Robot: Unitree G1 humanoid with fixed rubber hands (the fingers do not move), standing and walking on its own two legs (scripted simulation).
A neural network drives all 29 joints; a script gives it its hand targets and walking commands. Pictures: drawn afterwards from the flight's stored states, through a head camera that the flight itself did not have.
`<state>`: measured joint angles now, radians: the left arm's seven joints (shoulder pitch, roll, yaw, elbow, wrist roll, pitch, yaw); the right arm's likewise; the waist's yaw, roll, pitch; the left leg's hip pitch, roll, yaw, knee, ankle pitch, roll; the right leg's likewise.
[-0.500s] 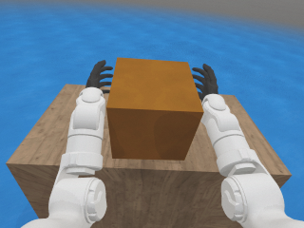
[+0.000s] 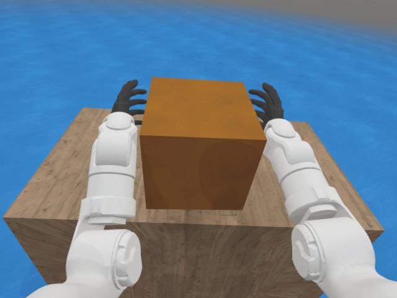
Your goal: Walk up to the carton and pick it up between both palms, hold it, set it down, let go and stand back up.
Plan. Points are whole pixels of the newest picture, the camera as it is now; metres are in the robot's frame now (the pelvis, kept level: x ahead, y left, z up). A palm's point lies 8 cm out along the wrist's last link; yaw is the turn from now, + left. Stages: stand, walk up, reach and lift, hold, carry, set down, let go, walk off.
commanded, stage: reach and lift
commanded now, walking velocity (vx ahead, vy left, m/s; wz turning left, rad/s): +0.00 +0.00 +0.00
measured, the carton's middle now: (196, 142) +0.40 +0.01 +0.17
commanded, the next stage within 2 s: hold in 0.34 s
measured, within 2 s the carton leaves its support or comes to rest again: neither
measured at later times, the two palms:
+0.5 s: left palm (128, 116) +0.38 +0.14 +0.24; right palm (283, 120) +0.38 -0.15 +0.25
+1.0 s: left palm (122, 110) +0.37 +0.15 +0.25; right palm (283, 110) +0.37 -0.14 +0.27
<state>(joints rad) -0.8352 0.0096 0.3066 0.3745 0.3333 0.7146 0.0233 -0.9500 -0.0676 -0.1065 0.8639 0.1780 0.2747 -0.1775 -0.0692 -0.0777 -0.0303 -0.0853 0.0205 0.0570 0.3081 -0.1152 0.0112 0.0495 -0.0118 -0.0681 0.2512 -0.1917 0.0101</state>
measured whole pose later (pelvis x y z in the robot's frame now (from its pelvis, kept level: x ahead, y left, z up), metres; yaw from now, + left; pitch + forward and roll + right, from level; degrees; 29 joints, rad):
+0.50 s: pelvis +0.00 -0.01 +0.00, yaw +0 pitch -7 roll +0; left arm -0.80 0.03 0.35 0.28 0.31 0.78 -0.05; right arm -0.93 -0.09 0.03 0.72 0.30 0.41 -0.29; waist -0.10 -0.06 -0.05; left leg -0.07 0.03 0.05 0.30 -0.12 0.00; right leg 0.05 0.00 -0.07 0.29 -0.22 0.00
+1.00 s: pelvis +0.00 -0.01 +0.00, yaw -1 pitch -6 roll -1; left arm -0.82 0.05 0.30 0.31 0.27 0.83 0.00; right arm -0.99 -0.13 0.06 0.76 0.37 0.46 -0.29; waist -0.09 -0.05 -0.10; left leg -0.11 0.04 0.06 0.33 -0.12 0.00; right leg 0.02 0.00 -0.06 0.27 -0.20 0.00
